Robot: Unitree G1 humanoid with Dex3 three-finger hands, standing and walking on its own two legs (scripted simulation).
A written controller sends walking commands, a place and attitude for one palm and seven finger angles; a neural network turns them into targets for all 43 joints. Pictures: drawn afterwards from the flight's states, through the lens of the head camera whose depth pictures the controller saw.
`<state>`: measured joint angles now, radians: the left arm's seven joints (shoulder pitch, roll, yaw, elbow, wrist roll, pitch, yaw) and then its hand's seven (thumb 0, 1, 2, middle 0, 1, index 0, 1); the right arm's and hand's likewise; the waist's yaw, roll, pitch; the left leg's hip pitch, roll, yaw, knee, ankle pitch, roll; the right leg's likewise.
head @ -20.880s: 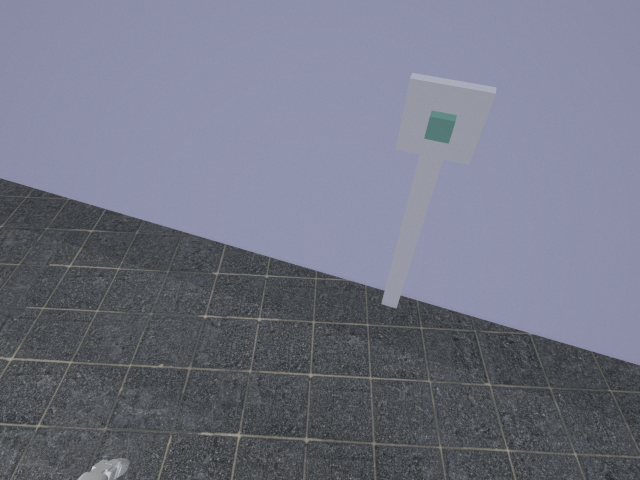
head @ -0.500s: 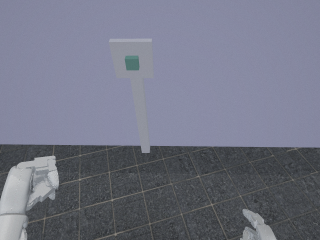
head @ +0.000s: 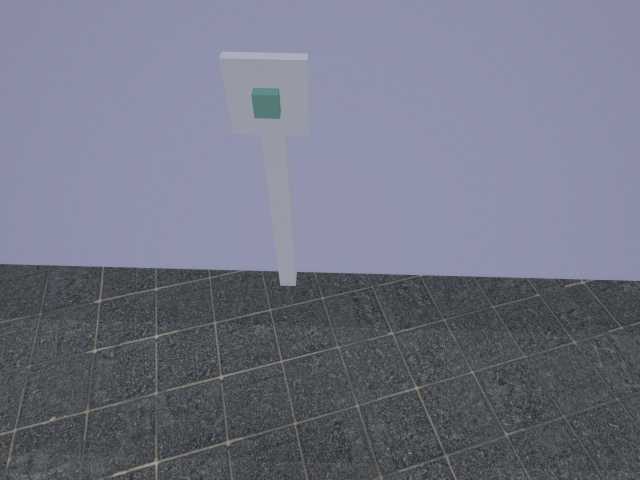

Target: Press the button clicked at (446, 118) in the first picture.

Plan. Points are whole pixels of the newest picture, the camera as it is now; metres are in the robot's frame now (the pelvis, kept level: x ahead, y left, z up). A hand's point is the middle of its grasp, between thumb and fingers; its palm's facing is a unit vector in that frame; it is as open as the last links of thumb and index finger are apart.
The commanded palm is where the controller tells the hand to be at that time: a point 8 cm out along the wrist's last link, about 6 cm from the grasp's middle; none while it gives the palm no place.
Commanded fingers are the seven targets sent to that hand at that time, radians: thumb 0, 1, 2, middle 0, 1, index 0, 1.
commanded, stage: let the arm hang, fingers relaxed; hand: left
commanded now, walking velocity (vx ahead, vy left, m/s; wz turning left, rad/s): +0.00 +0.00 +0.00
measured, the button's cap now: (266, 102) +0.83 +0.17 +0.02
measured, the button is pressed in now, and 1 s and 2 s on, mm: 0 0 0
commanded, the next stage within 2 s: stand and wait in 0.54 s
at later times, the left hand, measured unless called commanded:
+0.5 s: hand out of the picture +0.02 +0.16 -0.18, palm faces +0.00 -0.99 -0.17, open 7.3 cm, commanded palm none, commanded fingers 0.00 0.90 0.90 -0.20 -0.30 -0.20 -0.30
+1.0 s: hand out of the picture +0.01 +0.15 -0.17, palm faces +0.01 -0.98 -0.20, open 7.4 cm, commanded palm none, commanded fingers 0.00 0.90 0.90 -0.20 -0.30 -0.20 -0.30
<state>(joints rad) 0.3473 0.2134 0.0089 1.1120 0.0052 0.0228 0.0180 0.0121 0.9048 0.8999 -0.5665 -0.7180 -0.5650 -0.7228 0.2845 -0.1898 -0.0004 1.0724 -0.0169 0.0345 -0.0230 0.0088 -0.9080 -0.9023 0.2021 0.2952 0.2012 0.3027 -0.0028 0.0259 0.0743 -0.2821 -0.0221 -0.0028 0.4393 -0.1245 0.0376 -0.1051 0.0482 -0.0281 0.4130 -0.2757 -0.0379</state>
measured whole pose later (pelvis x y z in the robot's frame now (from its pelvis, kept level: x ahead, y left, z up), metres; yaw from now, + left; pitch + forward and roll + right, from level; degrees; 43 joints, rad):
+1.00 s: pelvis +0.03 -0.02 +0.00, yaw -2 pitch -2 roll +0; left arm 0.30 0.13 0.00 1.16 0.00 -0.01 0.04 0.01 0.91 0.90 -0.20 -0.30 -0.20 -0.30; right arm 0.26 -0.14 0.00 1.15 -0.01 0.01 -0.04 0.00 -0.91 -0.90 0.20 0.30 0.20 0.30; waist -0.01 0.01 0.06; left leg -0.21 -0.01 0.02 0.39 -0.15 0.02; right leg -0.04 0.05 0.00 0.37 -0.30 -0.06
